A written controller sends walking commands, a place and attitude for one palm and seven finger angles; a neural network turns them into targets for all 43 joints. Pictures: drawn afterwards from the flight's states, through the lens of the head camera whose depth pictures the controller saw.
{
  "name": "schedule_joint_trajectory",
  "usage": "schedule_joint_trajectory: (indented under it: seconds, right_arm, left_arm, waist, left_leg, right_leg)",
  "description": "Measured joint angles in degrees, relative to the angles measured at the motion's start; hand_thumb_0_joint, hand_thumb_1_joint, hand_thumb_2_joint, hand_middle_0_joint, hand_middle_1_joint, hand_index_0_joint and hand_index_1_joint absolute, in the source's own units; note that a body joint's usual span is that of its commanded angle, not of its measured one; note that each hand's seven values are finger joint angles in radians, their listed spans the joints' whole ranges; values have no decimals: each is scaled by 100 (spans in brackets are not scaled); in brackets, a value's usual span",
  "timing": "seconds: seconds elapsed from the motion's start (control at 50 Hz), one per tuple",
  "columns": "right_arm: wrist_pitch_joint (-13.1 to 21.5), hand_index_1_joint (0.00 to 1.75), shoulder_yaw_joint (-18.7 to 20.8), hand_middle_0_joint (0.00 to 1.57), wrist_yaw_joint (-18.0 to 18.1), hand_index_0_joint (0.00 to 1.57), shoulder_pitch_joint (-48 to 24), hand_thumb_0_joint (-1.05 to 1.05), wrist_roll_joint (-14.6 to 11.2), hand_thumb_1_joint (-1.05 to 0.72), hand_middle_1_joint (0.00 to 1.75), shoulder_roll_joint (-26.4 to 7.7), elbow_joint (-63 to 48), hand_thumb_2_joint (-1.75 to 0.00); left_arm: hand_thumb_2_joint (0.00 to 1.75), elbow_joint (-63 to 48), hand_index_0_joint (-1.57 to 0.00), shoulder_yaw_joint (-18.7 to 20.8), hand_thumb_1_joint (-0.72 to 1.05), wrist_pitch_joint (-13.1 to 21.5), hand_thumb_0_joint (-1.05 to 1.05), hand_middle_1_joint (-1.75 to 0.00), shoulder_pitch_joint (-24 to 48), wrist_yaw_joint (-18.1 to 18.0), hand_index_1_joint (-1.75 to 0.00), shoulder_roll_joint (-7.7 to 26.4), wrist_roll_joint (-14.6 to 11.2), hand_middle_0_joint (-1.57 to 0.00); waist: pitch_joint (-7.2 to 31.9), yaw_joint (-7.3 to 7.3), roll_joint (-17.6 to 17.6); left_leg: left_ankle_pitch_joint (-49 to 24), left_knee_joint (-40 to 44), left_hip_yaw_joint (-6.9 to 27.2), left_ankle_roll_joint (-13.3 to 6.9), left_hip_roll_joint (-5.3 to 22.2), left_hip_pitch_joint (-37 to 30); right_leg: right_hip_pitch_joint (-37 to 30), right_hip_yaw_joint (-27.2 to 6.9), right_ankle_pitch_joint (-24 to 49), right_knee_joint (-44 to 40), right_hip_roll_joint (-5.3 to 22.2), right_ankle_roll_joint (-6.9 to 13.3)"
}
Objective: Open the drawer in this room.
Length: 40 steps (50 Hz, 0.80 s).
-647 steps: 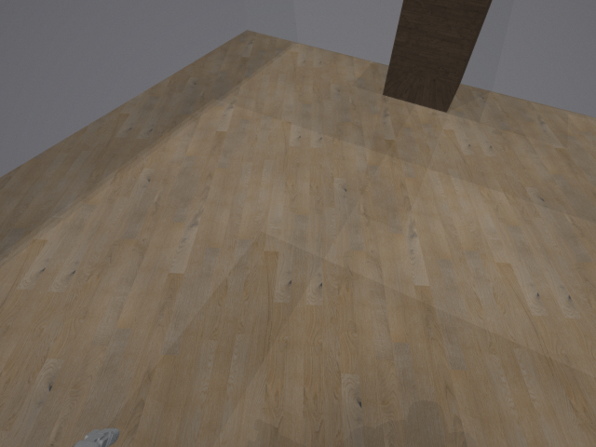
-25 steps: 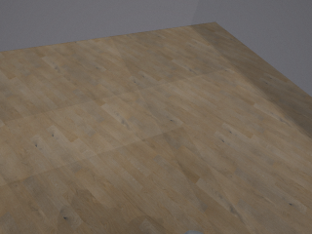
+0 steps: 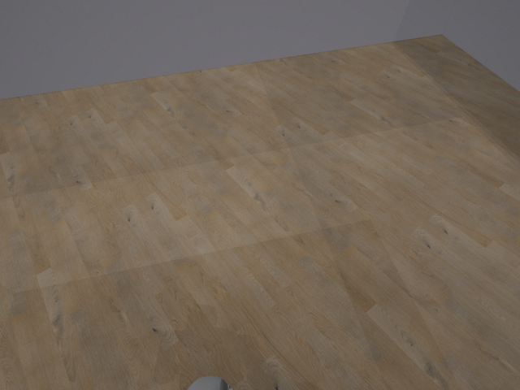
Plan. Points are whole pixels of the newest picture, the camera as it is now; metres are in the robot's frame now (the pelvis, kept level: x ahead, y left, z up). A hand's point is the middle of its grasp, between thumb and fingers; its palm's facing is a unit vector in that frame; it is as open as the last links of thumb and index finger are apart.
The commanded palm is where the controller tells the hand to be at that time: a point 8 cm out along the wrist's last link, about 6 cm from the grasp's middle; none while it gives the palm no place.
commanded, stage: turn or walk to find it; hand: left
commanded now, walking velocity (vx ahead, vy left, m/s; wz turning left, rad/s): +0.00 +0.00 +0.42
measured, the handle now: out of the picture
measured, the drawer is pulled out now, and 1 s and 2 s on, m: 0.00 0.00 0.00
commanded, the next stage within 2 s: none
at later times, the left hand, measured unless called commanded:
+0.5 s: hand out of the picture +0.00 +0.27 -0.17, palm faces +0.25 -0.94 -0.24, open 7.4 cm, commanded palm none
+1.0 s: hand out of the picture -0.07 +0.19 -0.16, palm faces +0.44 -0.86 -0.25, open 7.4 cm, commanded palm none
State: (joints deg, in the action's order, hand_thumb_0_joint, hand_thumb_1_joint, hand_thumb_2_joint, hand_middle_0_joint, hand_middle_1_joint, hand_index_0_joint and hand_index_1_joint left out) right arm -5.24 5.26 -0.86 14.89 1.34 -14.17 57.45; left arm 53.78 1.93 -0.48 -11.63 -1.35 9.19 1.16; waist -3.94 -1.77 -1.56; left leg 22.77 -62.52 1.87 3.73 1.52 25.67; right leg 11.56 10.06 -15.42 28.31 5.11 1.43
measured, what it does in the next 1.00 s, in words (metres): steps on the spot, turning left: left foot, then right foot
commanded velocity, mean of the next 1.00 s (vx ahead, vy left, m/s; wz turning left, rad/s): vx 0.00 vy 0.00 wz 0.42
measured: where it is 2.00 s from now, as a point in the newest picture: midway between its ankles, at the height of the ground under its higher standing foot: outside the picture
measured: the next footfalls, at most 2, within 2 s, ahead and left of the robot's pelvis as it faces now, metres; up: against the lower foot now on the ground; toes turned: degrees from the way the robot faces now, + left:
left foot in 0.20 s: +0.00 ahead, +0.15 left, +0.00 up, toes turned +9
right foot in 0.68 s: +0.04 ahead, -0.08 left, +0.00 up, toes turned +13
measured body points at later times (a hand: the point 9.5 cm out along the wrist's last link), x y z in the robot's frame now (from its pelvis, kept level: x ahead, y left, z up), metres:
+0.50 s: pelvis -0.03 +0.05 +0.00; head +0.00 +0.07 +0.45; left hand -0.02 +0.32 -0.15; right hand +0.11 -0.17 -0.13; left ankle -0.04 +0.15 -0.74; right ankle -0.01 -0.11 -0.67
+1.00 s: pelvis -0.05 +0.00 +0.00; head -0.02 -0.01 +0.45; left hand -0.09 +0.24 -0.14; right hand +0.08 -0.23 -0.16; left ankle -0.14 +0.13 -0.67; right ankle +0.00 -0.09 -0.74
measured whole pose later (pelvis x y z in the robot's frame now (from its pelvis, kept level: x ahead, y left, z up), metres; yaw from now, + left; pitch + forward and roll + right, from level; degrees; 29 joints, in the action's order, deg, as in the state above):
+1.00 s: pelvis -0.05 +0.00 +0.00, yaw +26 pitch -1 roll +2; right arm -5.3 5.0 -0.8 14.4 1.2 -14.1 58.2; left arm 54.2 2.0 -0.3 -12.8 -1.3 9.4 1.3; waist -4.0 -0.9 -0.9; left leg 24.1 -58.1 1.2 3.9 2.1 23.6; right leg 12.1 11.4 -14.8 28.2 6.1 1.3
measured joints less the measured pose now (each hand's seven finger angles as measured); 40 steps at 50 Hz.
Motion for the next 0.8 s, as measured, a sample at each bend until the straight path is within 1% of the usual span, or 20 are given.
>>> schedule_joint_trajectory:
  seconds: [0.06,0.12,0.16,0.18,0.2,0.22,0.24,0.26,0.3,0.34,0.4,0.48,0.56,0.62,0.66,0.68,0.7,0.74,0.76,0.8]
  right_arm:
    - [10,30,-50,20,7,20,-141,1,-25,-91,30,18,23,-90]
    - [60,30,-110,20,22,20,-351,1,-67,-91,30,45,-19,-90]
    - [127,30,-145,20,30,20,-488,1,-83,-91,30,61,-92,-90]
    - [178,30,-161,20,25,20,-537,1,-85,-91,30,57,-146,-90]
    - [243,30,-169,20,22,20,-592,1,-75,-91,30,73,-189,-90]
    - [287,30,-182,20,21,20,-664,1,-64,-91,30,124,-218,-90]
    - [325,30,-206,20,28,20,-715,1,-53,-91,30,167,-249,-90]
    - [355,30,-230,20,48,20,-741,1,-42,-91,30,201,-280,-90]
    - [382,30,-270,20,98,20,-757,1,-27,-91,30,250,-320,-90]
    - [394,30,-308,20,123,20,-763,0,-27,-91,30,285,-325,-90]
    - [407,30,-335,20,126,20,-740,0,-41,-91,30,326,-327,-90]
    - [397,30,-326,21,109,20,-646,0,-33,-90,30,368,-334,-90]
    - [351,30,-284,21,95,20,-498,0,-6,-90,30,371,-314,-90]
    - [294,30,-235,21,89,20,-375,1,12,-90,30,327,-281,-90]
    - [255,30,-195,21,85,20,-274,1,2,-90,30,281,-255,-90]
    - [240,30,-172,21,78,20,-211,1,-18,-90,30,262,-248,-90]
    - [218,30,-138,21,74,20,-199,1,-39,-90,30,215,-218,-90]
    - [128,30,-71,21,74,20,-149,1,-33,-90,30,149,-173,-90]
    - [86,30,-44,20,63,20,-124,1,-24,-91,30,120,-145,-90]
    - [39,30,2,20,28,20,-82,1,-6,-91,30,61,-105,-90]
  left_arm:
    - [90,62,-20,15,90,13,0,-30,-110,22,-30,64,25,-20]
    - [90,137,-20,58,90,4,0,-30,-206,34,-30,177,43,-20]
    - [90,199,-20,97,90,-24,0,-30,-277,35,-30,274,38,-20]
    - [90,229,-20,117,90,-48,0,-30,-325,35,-30,323,21,-20]
    - [90,251,-20,145,90,-91,0,-30,-366,36,-30,388,-7,-20]
    - [90,287,-20,174,90,-157,0,-30,-376,27,-30,467,-23,-20]
    - [90,329,-20,189,91,-239,0,-30,-380,7,-30,525,-25,-20]
    - [90,379,-20,201,91,-313,0,-30,-371,-6,-30,561,-26,-20]
    - [90,441,-20,222,91,-374,1,-30,-316,13,-30,603,-32,-20]
    - [90,421,-20,228,91,-341,1,-30,-252,47,-30,619,-32,-20]
    - [90,325,-20,211,91,-277,1,-30,-148,69,-30,605,-39,-20]
    - [90,184,-20,184,91,-258,1,-30,29,64,-30,537,-47,-20]
    - [90,52,-20,153,91,-244,0,-30,241,53,-30,425,-64,-20]
    - [90,-55,-20,109,91,-193,0,-30,376,49,-30,320,-89,-20]
    - [90,-136,-20,75,91,-118,0,-30,413,51,-30,254,-102,-20]
    - [90,-184,-20,56,91,-59,0,-30,397,49,-30,241,-93,-20]
    - [90,-187,-20,46,91,-4,0,-30,408,34,-30,181,-63,-20]
    - [90,-210,-20,-2,91,26,0,-30,367,32,-30,92,-41,-20]
    - [90,-217,-20,-11,91,23,0,-30,320,32,-30,58,-41,-20]
    - [90,-191,-20,-19,91,-3,0,-30,221,20,-30,5,-41,-20]
  waist:
    - [-49,109,104]
    - [-108,234,217]
    - [-116,282,284]
    - [-98,290,299]
    - [-82,300,355]
    - [-103,340,463]
    - [-103,365,510]
    - [-85,362,509]
    - [-45,341,460]
    - [-29,346,421]
    - [-8,344,371]
    - [16,269,310]
    - [23,138,217]
    - [25,33,107]
    - [51,0,37]
    - [84,4,37]
    - [50,7,-58]
    - [23,-25,-136]
    - [30,-23,-137]
    - [41,-28,-143]
  left_leg:
    - [239,756,-123,12,67,-313]
    - [372,1558,-306,-33,57,-648]
    - [123,2225,-444,-81,21,-917]
    - [-216,2704,-506,-116,9,-1107]
    - [-515,2946,-521,-255,-29,-1175]
    - [-518,2870,-551,-382,-94,-1138]
    - [-449,2810,-556,-469,-115,-1118]
    - [-408,2823,-525,-521,-116,-1125]
    - [-476,3011,-420,-568,-116,-1185]
    - [-653,3273,-331,-577,-138,-1276]
    - [-865,3570,-222,-610,-192,-1369]
    - [-1008,3713,-72,-611,-279,-1365]
    - [-1065,3664,100,-562,-348,-1250]
    - [-1067,3528,248,-482,-390,-1098]
    - [-1025,3346,347,-402,-432,-946]
    - [-967,3184,376,-353,-480,-835]
    - [-674,2878,415,-327,-462,-702]
    - [132,1794,380,-290,-515,-317]
    - [265,1179,324,-278,-530,-122]
    - [146,210,200,-231,-457,160]
  right_leg:
    - [40,142,-10,53,124,-49]
    - [133,272,-57,211,252,-132]
    - [225,364,-125,394,338,-217]
    - [298,409,-190,549,378,-272]
    - [423,398,-278,792,447,-327]
    - [586,204,-711,1169,473,-394]
    - [765,-34,-1112,1618,403,-440]
    - [932,-233,-1322,2069,301,-467]
    - [1204,-475,-1268,2798,143,-512]
    - [1376,-608,-1038,3199,69,-566]
    - [1469,-721,-822,3323,26,-639]
    - [1394,-812,-808,3038,-23,-689]
    - [1160,-846,-976,2388,-132,-666]
    - [856,-828,-951,1634,-255,-605]
    - [521,-771,-514,821,-324,-566]
    - [325,-747,-234,342,-312,-506]
    - [317,-684,-126,310,-355,-352]
    - [316,-533,-138,412,-317,-80]
    - [278,-478,-135,377,-276,-11]
    - [174,-377,-72,224,-217,32]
